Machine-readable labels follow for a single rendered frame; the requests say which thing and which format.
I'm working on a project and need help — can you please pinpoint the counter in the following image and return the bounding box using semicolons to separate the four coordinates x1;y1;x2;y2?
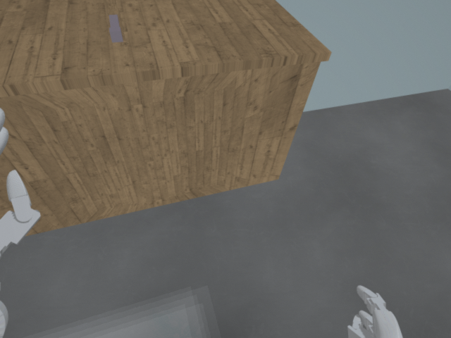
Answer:
0;0;332;236

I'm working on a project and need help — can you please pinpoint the robot right hand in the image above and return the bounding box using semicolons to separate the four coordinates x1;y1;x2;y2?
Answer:
347;285;403;338

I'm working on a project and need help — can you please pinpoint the tap lever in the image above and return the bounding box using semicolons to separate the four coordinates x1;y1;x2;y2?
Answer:
109;15;123;43

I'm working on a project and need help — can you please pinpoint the robot left hand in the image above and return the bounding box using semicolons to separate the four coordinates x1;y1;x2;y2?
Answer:
0;108;41;259

